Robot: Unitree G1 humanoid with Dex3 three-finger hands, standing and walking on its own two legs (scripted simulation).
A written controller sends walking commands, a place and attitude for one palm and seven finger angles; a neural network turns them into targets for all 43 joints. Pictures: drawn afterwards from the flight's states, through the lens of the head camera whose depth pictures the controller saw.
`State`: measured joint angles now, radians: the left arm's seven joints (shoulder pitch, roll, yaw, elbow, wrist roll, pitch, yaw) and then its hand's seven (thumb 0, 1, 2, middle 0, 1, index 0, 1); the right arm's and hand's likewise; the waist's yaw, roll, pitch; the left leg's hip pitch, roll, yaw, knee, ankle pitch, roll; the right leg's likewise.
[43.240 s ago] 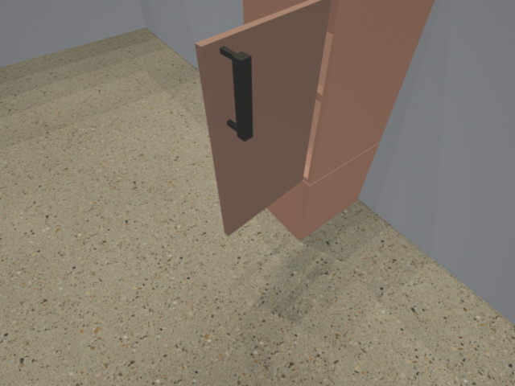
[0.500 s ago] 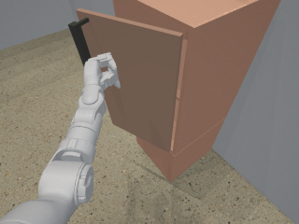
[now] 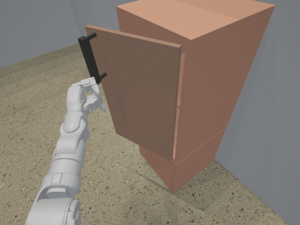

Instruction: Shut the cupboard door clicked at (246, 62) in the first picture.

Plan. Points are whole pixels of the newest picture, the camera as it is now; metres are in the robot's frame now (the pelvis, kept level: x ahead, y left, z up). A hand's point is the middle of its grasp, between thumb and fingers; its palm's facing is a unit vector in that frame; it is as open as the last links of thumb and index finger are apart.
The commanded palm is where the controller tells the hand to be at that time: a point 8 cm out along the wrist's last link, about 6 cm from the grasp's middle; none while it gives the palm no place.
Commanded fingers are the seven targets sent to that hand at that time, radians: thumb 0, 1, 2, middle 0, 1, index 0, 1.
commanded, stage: draw the hand back to the body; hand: left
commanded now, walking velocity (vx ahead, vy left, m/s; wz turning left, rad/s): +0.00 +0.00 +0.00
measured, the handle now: (95, 59) +0.63 +0.20 +0.15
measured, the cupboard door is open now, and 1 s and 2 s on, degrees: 22 22 22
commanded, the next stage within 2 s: step back with the hand held close in 1.28 s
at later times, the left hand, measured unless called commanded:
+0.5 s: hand (48, 145) +0.26 +0.22 +0.16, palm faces +0.29 -0.93 -0.23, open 3.4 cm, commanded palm +0.21 +0.26 +0.18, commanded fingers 0.00 0.90 0.90 -0.72 -0.87 -0.72 -0.87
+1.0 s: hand out of the picture +0.18 +0.29 +0.16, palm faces +0.48 -0.76 -0.43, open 6.8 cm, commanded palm +0.14 +0.32 +0.18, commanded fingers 0.00 0.90 0.90 -0.20 -0.30 -0.20 -0.30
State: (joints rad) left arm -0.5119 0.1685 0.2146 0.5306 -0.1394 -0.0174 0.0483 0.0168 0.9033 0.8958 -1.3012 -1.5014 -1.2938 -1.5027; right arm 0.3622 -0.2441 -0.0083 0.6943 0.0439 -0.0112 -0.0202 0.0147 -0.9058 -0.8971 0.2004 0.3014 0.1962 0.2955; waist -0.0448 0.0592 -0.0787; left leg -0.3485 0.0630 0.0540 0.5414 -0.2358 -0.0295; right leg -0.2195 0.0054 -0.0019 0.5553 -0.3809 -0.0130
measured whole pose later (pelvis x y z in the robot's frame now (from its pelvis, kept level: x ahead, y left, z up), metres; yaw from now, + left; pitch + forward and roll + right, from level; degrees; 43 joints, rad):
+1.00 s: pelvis +0.00 +0.02 +0.01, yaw +1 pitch -3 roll +0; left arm 0.50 0.35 0.36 -0.35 -0.08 -0.10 0.11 0.02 0.90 0.90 -0.32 -0.43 -0.32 -0.43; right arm 0.21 -0.25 0.00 0.64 0.01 -0.08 -0.09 0.02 -0.90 -0.90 0.20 0.30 0.20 0.30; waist 0.06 0.07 0.00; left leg -0.17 0.04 0.04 0.43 -0.20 -0.01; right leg 0.00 -0.02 -0.02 0.37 -0.31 0.01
